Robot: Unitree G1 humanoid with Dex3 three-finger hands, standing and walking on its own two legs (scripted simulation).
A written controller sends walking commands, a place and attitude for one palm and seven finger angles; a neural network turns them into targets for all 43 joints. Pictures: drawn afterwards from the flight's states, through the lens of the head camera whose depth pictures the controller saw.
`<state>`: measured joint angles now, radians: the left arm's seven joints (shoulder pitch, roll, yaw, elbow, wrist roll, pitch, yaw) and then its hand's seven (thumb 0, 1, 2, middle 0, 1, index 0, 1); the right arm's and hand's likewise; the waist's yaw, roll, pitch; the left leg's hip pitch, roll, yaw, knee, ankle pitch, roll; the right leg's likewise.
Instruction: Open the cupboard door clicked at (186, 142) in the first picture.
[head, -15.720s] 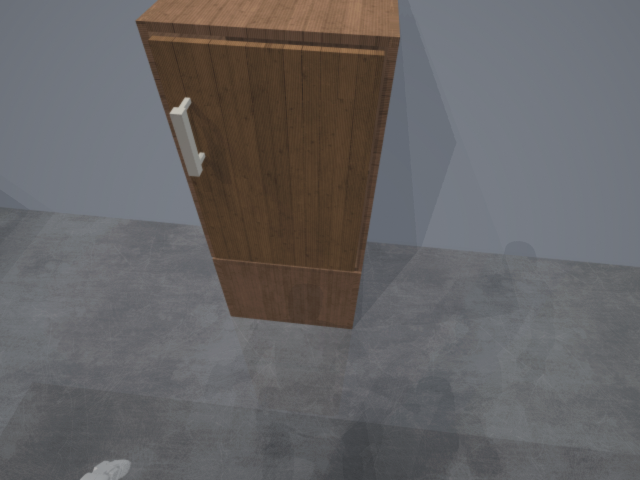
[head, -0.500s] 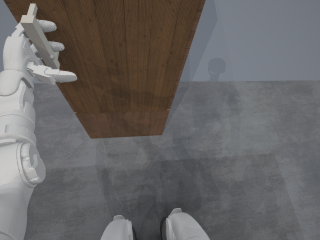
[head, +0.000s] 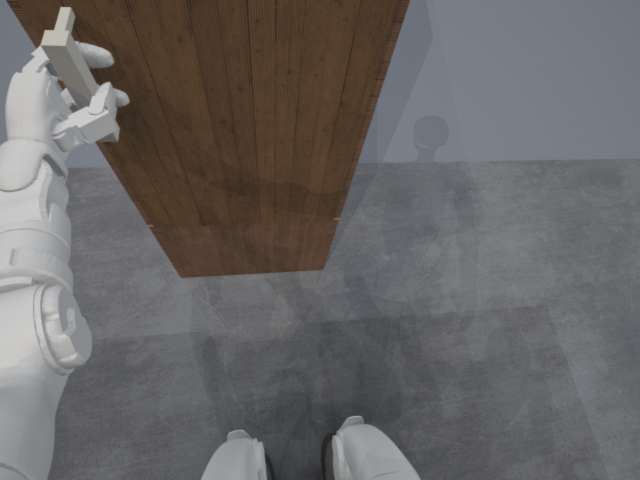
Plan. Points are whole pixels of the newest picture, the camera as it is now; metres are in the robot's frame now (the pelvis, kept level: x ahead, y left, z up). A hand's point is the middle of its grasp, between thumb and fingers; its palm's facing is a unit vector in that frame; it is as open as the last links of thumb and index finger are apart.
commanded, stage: close the thumb around the handle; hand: left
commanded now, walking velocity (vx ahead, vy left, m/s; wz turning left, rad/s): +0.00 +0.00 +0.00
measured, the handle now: (89, 80) +0.58 +0.22 +0.09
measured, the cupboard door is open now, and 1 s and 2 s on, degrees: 0 36 47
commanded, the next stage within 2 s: pull the door open along its arc in 0.02 s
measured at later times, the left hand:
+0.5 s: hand (105, 146) +0.48 +0.19 +0.09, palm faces -0.03 -1.00 -0.01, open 5.8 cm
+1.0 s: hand (202, 269) +0.33 +0.09 +0.09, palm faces +0.42 -0.91 +0.01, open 6.0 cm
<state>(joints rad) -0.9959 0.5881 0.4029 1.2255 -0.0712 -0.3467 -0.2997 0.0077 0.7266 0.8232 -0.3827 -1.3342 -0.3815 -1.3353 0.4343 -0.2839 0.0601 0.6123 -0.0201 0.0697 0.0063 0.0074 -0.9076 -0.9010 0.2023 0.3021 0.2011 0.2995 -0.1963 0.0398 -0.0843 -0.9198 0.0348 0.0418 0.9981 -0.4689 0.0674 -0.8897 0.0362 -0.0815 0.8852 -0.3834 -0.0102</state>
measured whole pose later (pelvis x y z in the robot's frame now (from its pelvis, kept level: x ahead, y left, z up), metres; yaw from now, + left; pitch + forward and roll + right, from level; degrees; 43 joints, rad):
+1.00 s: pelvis +0.01 -0.02 +0.02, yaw +3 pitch +10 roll -1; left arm -0.08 -0.08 -0.09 0.23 0.04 -0.21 0.49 0.00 0.71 0.77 -0.31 -1.33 -0.33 -1.32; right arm 0.20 -0.19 0.02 0.56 -0.05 0.02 0.04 0.01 -0.91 -0.90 0.20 0.30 0.20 0.30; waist 0.01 0.04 -0.11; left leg -0.60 0.00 0.03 0.86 -0.43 0.03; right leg -0.60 0.01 -0.09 0.83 -0.41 -0.04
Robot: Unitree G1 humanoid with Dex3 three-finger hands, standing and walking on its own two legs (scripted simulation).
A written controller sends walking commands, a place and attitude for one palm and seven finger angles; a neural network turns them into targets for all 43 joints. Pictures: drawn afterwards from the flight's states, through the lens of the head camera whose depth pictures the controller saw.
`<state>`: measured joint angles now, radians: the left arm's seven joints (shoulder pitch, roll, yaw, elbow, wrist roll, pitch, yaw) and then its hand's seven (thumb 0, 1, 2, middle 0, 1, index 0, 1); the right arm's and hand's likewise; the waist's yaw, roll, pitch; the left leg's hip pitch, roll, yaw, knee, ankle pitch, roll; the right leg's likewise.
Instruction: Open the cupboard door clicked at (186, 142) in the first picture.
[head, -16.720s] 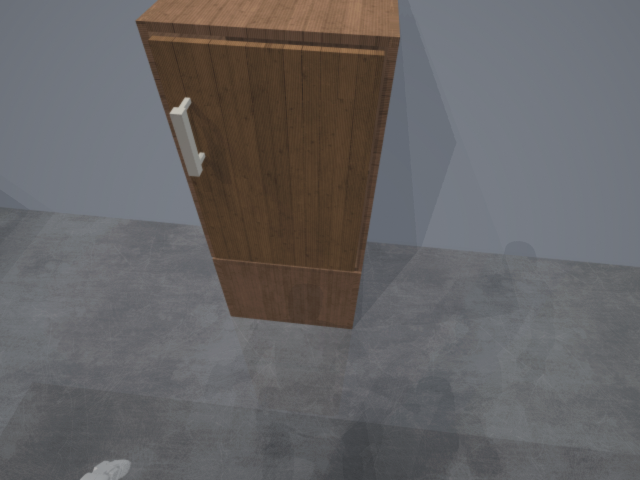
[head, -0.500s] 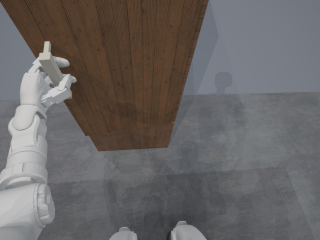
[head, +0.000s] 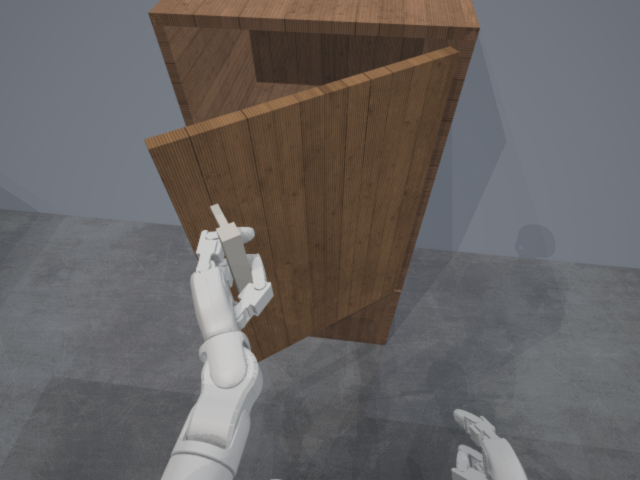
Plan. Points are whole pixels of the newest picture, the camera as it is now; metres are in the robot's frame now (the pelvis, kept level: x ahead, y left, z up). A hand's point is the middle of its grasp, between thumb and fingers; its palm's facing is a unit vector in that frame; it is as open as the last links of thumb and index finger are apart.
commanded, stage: pull the door open along its arc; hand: left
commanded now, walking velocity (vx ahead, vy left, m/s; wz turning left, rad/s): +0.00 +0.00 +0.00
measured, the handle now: (233, 255) +0.38 +0.14 +0.07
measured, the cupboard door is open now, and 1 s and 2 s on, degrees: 36 47 49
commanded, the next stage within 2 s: open thumb and fingers to let go in 0.10 s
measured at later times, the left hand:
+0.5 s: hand (299, 320) +0.29 +0.05 +0.07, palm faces +0.35 -0.94 -0.03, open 8.0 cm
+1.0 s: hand (297, 319) +0.29 +0.05 +0.07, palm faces +0.30 -0.95 -0.01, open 14.8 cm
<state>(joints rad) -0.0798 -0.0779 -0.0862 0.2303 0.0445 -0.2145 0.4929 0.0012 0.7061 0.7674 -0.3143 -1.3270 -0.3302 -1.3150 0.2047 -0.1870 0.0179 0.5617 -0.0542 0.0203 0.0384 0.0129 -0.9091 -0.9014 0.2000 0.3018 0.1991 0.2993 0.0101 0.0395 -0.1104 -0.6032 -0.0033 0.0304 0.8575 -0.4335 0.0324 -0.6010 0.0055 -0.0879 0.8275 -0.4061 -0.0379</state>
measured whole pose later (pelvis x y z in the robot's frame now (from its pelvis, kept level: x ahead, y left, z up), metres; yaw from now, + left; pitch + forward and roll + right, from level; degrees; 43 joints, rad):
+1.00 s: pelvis -0.01 -0.03 +0.00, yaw +1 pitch +7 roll +1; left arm 0.04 -0.08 -0.19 0.18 0.05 -0.23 0.48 -0.01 -0.48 0.30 -0.31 -0.76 -0.30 -0.77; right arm 0.20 -0.19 0.02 0.58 -0.06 0.01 0.00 0.02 -0.91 -0.90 0.20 0.30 0.20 0.30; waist 0.00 0.03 -0.10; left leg -0.55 0.00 0.02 0.82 -0.40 0.00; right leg -0.56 0.01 -0.10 0.82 -0.40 -0.07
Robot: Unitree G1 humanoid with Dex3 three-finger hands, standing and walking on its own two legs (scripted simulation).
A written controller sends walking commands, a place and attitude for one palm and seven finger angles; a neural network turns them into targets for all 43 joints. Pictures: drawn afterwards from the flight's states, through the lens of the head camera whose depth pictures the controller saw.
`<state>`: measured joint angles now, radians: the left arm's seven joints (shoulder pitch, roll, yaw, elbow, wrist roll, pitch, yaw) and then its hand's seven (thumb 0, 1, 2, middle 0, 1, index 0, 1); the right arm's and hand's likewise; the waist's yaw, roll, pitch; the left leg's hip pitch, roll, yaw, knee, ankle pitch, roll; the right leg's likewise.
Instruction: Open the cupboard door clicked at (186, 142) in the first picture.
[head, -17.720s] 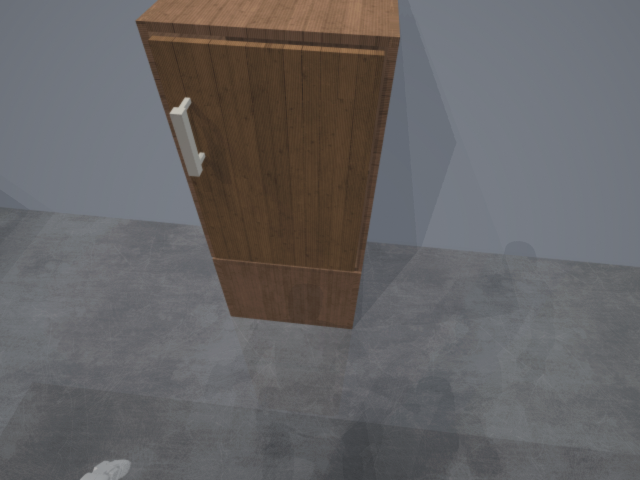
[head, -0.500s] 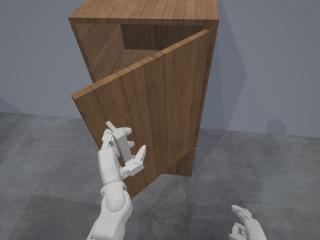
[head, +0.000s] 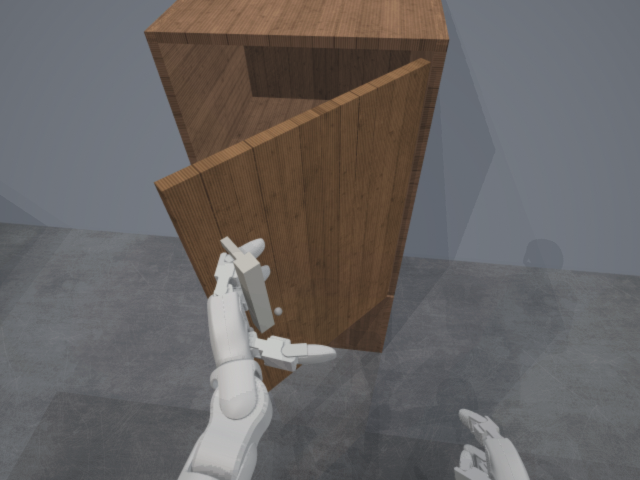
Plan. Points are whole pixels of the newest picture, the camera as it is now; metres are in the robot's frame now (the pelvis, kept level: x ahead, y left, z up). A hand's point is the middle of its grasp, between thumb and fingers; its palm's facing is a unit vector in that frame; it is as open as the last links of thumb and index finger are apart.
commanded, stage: open thumb and fingers to let go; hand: left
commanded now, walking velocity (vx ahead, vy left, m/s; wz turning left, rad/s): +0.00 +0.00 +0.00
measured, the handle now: (247, 285) +0.34 +0.12 +0.06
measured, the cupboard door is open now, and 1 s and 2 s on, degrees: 47 49 49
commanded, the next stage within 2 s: slide the hand sideways off the handle in 0.02 s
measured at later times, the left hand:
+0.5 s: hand (266, 346) +0.26 +0.08 +0.07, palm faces -0.15 -0.99 +0.00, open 16.3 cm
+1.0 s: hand (218, 380) +0.22 +0.13 +0.06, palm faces -0.12 -0.99 -0.03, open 16.1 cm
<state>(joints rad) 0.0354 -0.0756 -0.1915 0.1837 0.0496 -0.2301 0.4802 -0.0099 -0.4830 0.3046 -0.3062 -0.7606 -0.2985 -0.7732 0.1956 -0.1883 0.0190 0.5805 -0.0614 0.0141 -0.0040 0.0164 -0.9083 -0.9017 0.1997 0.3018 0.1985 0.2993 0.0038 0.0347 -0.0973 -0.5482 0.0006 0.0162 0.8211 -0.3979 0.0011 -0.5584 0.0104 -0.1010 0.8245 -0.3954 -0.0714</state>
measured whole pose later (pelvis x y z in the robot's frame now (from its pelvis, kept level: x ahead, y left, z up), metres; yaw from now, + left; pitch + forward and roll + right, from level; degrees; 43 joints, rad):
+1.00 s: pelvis +0.00 +0.02 -0.01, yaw -1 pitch +8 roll -1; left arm 0.42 0.16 -0.10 -0.21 -0.12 -0.23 -0.10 -0.01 -0.50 0.30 -0.19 -0.31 -0.19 -0.32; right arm 0.26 -0.23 0.05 0.44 0.01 -0.10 -0.02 0.02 -0.91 -0.90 0.20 0.30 0.20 0.30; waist 0.01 0.04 -0.09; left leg -0.63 0.00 0.03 0.95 -0.47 0.03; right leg -0.63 0.00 -0.09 0.92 -0.44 -0.04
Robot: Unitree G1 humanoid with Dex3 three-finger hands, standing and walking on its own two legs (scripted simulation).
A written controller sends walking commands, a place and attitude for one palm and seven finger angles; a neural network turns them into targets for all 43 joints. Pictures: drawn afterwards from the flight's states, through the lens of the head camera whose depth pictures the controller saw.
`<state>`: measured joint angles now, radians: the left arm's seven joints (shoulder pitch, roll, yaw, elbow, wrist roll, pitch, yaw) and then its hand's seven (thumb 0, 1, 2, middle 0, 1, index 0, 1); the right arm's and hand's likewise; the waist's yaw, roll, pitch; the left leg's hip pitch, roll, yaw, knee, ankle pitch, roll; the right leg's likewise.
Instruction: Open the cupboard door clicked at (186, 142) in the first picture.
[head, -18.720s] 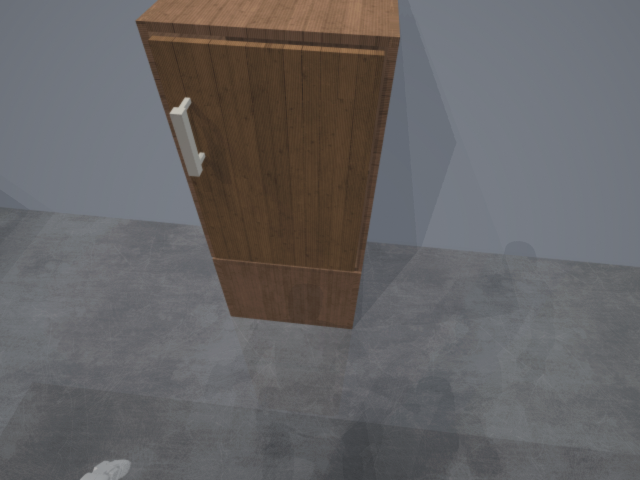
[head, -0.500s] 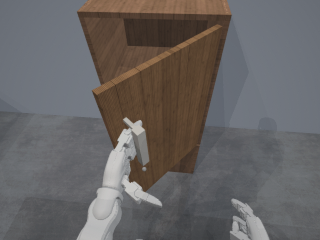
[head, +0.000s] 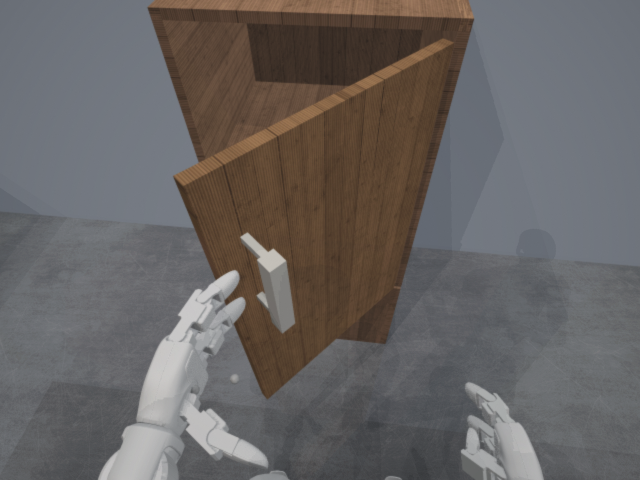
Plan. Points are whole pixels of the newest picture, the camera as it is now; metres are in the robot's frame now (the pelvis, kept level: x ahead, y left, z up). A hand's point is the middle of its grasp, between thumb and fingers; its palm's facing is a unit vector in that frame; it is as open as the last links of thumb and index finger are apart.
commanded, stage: slide the hand sideways off the handle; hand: left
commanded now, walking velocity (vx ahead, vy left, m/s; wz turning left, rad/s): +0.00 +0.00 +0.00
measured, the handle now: (267, 284) +0.33 +0.09 +0.08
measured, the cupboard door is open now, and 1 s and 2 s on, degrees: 49 49 49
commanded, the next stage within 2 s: draw the hand back to the body in 0.32 s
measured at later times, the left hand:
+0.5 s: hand (196, 407) +0.19 +0.14 +0.08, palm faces -0.08 -0.99 -0.06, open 16.3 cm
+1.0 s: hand (120, 384) +0.19 +0.19 +0.13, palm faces +0.06 -0.97 -0.22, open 15.8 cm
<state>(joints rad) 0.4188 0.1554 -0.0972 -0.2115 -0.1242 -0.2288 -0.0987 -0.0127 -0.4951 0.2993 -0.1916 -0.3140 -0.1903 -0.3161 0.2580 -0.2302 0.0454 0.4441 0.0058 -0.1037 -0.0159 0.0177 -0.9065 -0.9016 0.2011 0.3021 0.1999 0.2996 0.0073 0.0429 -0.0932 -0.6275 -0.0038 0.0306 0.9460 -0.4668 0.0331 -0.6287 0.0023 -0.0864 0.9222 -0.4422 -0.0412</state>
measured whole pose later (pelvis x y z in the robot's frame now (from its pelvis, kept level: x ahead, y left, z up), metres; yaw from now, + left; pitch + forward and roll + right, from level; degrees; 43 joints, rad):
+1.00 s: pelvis +0.00 +0.01 +0.02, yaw +0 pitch +3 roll -2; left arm 0.53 0.30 0.14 -0.40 -0.18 -0.08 -0.13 -0.01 -0.41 0.34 -0.16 -0.30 -0.16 -0.30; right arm 0.26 -0.24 0.06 0.50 0.03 -0.19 -0.09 0.02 -0.91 -0.90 0.20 0.30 0.20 0.30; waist 0.05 0.07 -0.08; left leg -0.46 0.00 0.02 0.84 -0.43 0.04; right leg -0.44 0.02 -0.10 0.77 -0.39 -0.03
